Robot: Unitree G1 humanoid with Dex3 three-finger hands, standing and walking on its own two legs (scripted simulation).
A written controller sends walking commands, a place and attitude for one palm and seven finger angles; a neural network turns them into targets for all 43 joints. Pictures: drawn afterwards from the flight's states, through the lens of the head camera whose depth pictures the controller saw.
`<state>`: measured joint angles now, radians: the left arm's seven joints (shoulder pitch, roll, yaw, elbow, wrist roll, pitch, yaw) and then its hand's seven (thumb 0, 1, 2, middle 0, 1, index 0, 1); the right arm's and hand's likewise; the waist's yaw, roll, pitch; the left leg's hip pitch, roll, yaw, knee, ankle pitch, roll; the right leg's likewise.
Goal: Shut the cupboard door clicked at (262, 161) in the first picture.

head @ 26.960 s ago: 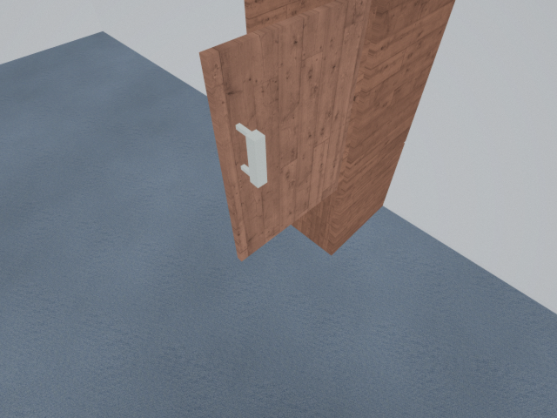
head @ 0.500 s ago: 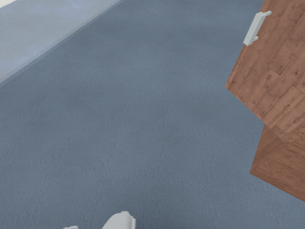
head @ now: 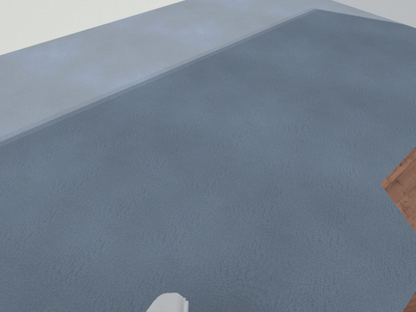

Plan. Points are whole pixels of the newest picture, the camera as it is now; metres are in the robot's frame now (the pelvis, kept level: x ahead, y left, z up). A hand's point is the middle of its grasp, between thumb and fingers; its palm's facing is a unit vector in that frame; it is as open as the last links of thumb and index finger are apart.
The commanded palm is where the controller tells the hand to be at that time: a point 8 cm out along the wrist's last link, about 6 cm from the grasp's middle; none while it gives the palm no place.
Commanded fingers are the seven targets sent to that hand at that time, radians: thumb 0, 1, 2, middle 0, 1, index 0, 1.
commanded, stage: walk to a spot facing it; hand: left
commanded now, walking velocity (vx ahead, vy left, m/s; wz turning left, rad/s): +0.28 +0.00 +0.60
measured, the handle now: out of the picture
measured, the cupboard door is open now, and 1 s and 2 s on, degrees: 61 61 61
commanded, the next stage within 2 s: turn to face it in 0.42 s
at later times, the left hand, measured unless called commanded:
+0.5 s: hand (85, 287) +0.19 +0.29 -0.15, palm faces +0.27 -0.94 -0.22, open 7.4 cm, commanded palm none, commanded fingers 0.00 0.90 0.90 -0.20 -0.30 -0.20 -0.30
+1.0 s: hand (113, 241) +0.30 +0.27 -0.17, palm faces +0.19 -0.96 -0.21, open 7.2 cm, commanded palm none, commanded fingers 0.00 0.90 0.90 -0.20 -0.30 -0.20 -0.30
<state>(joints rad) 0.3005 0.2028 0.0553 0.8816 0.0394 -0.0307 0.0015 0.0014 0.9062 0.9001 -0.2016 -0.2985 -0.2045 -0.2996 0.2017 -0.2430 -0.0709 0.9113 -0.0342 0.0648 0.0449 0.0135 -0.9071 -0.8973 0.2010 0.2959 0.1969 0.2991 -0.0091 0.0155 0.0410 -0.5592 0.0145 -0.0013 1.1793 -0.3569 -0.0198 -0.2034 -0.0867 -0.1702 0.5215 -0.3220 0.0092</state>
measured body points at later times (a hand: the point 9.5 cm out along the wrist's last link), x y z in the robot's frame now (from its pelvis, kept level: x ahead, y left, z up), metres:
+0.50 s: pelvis +0.15 +0.07 +0.00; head +0.18 +0.09 +0.45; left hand +0.18 +0.34 -0.14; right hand +0.25 -0.15 -0.14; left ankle +0.13 +0.14 -0.74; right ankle +0.25 -0.08 -0.66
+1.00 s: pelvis +0.28 +0.07 +0.00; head +0.33 +0.09 +0.45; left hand +0.29 +0.32 -0.16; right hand +0.40 -0.15 -0.14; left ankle +0.27 +0.19 -0.72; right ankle +0.35 -0.03 -0.74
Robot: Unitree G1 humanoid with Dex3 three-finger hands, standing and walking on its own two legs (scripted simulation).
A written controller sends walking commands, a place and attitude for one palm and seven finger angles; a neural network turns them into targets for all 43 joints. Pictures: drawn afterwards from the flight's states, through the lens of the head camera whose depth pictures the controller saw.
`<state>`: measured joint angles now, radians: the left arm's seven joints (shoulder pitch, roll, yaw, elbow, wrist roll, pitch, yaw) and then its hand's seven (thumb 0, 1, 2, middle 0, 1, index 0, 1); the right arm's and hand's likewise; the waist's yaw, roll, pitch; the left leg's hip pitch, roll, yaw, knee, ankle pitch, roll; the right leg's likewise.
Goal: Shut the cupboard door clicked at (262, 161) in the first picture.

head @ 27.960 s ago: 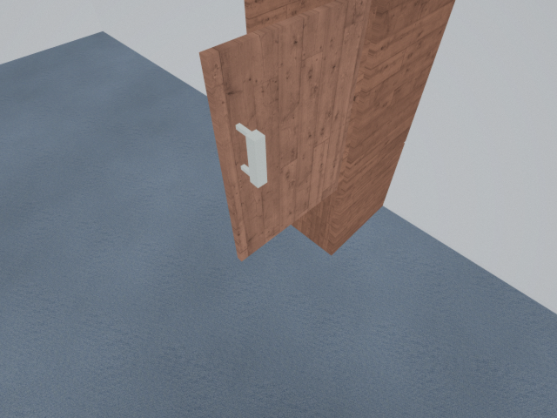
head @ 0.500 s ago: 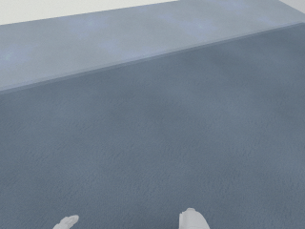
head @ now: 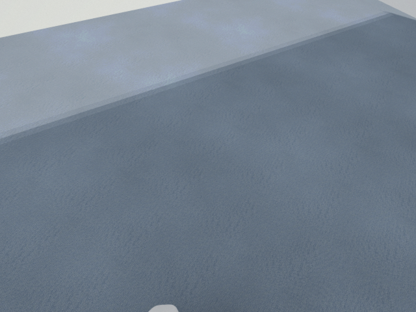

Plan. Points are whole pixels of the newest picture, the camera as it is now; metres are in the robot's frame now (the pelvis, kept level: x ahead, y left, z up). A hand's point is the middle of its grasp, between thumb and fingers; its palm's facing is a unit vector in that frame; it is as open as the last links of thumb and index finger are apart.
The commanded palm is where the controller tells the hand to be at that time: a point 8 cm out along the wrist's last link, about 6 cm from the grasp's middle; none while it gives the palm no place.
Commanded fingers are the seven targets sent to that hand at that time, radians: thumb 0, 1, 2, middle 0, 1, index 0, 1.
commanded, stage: turn to face it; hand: left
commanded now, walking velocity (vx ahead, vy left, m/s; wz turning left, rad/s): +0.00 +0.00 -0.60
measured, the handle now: out of the picture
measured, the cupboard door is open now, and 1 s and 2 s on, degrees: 61 61 61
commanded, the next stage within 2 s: none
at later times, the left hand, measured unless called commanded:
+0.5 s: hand (141, 270) +0.21 +0.17 -0.16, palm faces -0.29 -0.92 -0.28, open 7.3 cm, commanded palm none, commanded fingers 0.00 0.90 0.90 -0.20 -0.30 -0.20 -0.30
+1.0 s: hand (174, 230) +0.31 +0.11 -0.15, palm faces -0.60 -0.77 -0.22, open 7.4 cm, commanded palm none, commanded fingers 0.00 0.90 0.90 -0.20 -0.30 -0.20 -0.30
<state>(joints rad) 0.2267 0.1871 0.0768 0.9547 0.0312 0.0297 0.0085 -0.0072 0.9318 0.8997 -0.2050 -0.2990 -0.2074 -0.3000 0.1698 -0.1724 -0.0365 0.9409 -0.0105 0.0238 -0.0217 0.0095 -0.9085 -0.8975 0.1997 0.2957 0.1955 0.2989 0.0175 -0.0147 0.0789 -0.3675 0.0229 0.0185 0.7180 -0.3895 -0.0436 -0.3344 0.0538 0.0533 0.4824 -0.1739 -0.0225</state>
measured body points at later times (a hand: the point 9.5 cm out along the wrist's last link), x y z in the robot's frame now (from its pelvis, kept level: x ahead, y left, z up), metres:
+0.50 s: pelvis +0.04 +0.00 -0.01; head +0.09 -0.02 +0.43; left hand +0.23 +0.22 -0.14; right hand +0.03 -0.29 -0.15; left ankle +0.04 +0.13 -0.68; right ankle +0.00 -0.12 -0.74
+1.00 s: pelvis +0.08 +0.02 +0.00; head +0.13 -0.01 +0.45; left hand +0.34 +0.15 -0.13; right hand -0.05 -0.21 -0.14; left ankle +0.14 +0.12 -0.74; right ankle -0.01 -0.08 -0.71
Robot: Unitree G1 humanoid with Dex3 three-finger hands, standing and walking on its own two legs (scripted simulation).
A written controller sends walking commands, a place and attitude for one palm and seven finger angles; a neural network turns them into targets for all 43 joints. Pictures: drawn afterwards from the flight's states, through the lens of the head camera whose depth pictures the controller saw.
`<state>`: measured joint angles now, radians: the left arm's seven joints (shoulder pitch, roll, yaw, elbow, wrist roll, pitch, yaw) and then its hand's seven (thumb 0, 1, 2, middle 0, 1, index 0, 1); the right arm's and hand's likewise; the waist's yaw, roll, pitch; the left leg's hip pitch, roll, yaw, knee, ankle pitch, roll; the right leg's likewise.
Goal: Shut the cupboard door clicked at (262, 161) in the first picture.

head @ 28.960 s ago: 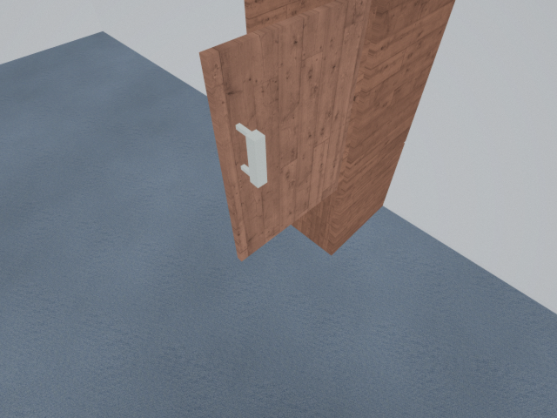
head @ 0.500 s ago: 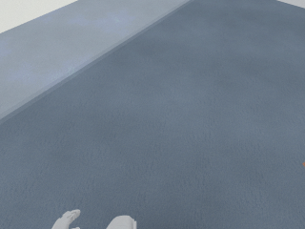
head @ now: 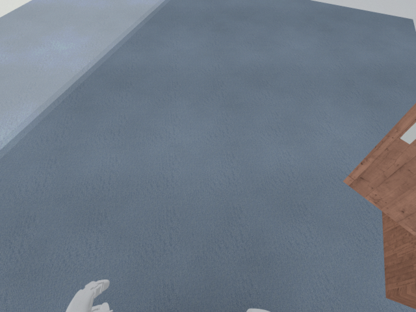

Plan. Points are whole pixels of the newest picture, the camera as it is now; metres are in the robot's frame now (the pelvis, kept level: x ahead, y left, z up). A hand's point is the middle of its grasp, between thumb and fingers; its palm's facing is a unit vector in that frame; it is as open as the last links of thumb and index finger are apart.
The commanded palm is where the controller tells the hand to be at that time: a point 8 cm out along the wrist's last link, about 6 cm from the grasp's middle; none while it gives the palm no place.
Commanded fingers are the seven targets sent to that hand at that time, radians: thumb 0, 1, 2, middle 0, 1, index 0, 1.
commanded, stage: turn to face it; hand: left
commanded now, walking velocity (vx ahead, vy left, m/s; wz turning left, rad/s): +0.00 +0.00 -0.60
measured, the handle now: out of the picture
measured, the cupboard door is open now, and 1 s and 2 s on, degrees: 61 61 61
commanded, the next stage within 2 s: take the last steps up to it in 1.30 s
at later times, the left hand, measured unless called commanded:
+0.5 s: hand (121, 297) +0.17 +0.20 -0.18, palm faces -0.25 -0.95 -0.19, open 7.4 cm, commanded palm none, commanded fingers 0.00 0.90 0.90 -0.20 -0.30 -0.20 -0.30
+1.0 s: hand (162, 267) +0.23 +0.12 -0.16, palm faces -0.53 -0.81 -0.24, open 7.4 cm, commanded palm none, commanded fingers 0.00 0.90 0.90 -0.20 -0.30 -0.20 -0.30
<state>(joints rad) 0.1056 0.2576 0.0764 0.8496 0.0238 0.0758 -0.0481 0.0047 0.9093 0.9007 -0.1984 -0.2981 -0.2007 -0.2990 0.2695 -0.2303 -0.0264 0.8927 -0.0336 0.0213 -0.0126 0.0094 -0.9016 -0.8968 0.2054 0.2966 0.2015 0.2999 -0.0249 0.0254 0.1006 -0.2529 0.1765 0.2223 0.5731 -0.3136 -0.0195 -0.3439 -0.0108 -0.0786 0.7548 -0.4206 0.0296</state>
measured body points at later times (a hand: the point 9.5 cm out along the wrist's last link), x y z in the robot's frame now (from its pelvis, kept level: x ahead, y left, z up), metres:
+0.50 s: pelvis +0.03 +0.02 +0.00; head +0.09 +0.04 +0.44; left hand +0.18 +0.25 -0.16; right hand +0.05 -0.25 -0.12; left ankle +0.06 +0.12 -0.74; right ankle -0.05 -0.10 -0.66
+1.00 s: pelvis +0.04 -0.01 +0.00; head +0.08 -0.04 +0.45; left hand +0.25 +0.16 -0.14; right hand -0.03 -0.28 -0.14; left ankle +0.12 +0.10 -0.69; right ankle -0.03 -0.11 -0.74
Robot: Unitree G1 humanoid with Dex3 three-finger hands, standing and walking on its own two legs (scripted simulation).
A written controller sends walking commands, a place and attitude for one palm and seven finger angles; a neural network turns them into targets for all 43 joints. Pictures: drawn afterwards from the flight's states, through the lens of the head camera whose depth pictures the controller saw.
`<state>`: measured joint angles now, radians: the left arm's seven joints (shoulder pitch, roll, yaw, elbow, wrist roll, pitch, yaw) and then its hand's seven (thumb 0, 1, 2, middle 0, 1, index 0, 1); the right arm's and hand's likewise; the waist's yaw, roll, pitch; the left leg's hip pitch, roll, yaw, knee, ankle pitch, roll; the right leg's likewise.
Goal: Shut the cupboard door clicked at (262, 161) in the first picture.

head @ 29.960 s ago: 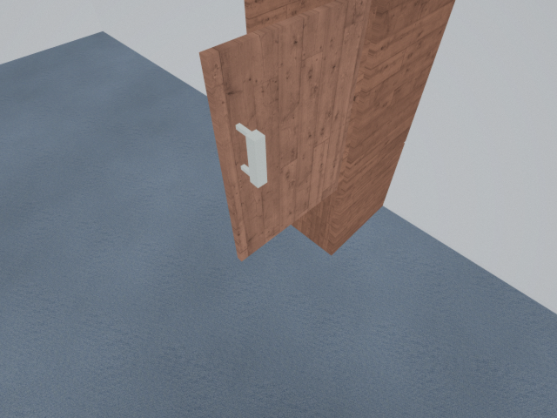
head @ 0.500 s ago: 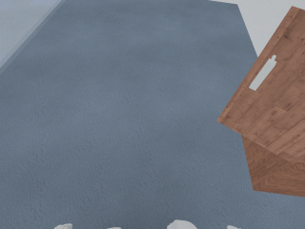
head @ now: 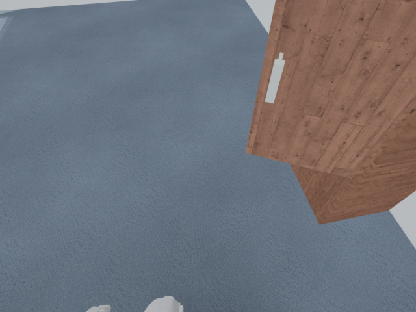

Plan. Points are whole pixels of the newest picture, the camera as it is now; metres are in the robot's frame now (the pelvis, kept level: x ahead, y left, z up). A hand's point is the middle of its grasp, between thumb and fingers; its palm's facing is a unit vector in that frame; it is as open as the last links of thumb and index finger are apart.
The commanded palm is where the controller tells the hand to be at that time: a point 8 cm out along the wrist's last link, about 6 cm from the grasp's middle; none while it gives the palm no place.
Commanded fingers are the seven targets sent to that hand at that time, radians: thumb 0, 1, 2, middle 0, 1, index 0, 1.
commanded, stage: turn to face it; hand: left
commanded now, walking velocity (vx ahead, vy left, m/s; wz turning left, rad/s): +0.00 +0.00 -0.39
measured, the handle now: (275, 77) +0.69 -0.15 +0.05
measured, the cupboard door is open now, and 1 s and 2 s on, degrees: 61 61 61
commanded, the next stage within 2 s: take the last steps up to it in 0.30 s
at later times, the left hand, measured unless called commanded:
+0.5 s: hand (132, 306) +0.15 +0.18 -0.16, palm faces -0.19 -0.95 -0.25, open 7.3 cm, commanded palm none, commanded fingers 0.00 0.90 0.90 -0.20 -0.30 -0.20 -0.30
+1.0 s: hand (162, 255) +0.26 +0.13 -0.17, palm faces -0.32 -0.94 -0.13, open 7.4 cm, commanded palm none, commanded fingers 0.00 0.90 0.90 -0.20 -0.30 -0.20 -0.30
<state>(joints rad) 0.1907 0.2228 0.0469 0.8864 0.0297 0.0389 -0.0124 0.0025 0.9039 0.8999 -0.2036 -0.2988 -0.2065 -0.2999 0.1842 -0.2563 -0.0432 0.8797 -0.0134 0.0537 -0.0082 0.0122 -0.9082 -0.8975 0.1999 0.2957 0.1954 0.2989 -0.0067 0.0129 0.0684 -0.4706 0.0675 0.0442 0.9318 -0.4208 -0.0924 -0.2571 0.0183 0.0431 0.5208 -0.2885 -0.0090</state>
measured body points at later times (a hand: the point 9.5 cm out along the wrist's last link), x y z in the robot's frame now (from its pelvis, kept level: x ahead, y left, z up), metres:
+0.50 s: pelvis +0.02 +0.00 -0.01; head +0.05 -0.02 +0.44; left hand +0.16 +0.23 -0.14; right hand -0.01 -0.26 -0.16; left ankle +0.02 +0.13 -0.71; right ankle -0.03 -0.10 -0.74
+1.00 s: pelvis +0.14 -0.03 +0.01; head +0.18 -0.01 +0.46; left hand +0.28 +0.18 -0.15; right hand +0.04 -0.26 -0.12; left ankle +0.11 +0.09 -0.74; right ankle +0.12 -0.20 -0.65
